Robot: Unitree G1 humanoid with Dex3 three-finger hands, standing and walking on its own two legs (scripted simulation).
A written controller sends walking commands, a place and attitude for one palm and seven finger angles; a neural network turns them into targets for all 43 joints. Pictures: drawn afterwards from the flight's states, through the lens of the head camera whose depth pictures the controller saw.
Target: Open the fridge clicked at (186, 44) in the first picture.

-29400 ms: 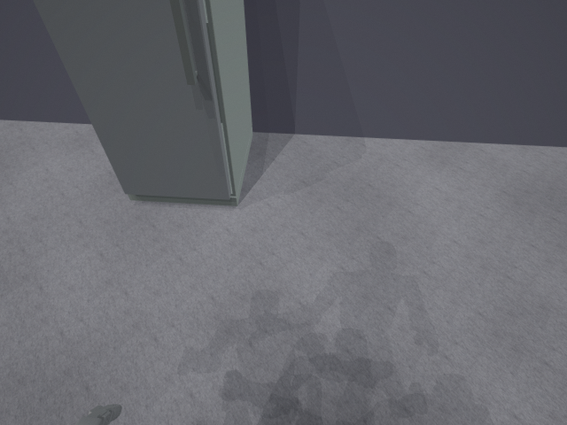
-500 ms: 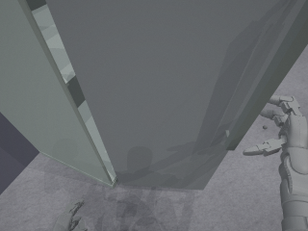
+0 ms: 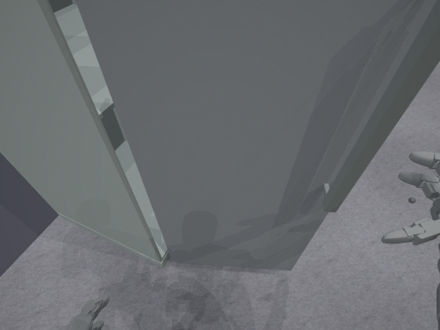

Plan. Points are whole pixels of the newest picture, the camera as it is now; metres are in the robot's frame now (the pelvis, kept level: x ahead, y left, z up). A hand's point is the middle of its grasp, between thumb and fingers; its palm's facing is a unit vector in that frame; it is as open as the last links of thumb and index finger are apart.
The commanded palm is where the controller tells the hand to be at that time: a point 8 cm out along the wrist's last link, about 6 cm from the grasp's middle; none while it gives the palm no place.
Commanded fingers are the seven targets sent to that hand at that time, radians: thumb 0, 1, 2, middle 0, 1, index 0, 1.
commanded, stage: slip the hand off the handle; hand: right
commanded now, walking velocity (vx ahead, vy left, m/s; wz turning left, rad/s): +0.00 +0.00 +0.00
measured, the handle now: (369, 126) +0.42 -0.22 +0.18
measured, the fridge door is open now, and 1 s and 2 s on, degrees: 70 70 70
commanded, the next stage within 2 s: draw the hand back to the body in 0.50 s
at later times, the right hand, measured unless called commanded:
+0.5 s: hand (418, 252) +0.24 -0.27 +0.10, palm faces +0.25 +0.95 -0.20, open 14.7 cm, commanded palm +0.20 -0.31 +0.11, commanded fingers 0.00 0.55 -0.20 0.25 1.15 0.25 1.15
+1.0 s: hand out of the picture +0.22 -0.27 +0.13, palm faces +0.22 +0.98 -0.01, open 14.7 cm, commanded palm +0.18 -0.31 +0.14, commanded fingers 0.00 0.55 -0.20 0.25 1.15 0.25 1.15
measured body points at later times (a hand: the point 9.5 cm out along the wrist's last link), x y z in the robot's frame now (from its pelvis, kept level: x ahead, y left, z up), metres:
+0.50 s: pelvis -0.01 +0.00 +0.00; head +0.00 +0.00 +0.45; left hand +0.19 +0.23 -0.07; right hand +0.22 -0.32 +0.11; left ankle +0.00 +0.13 -0.71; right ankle +0.03 -0.11 -0.71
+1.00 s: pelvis +0.00 +0.01 +0.01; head -0.02 +0.02 +0.46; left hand +0.18 +0.24 -0.05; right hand +0.20 -0.32 +0.14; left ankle +0.00 +0.13 -0.71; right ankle +0.03 -0.11 -0.71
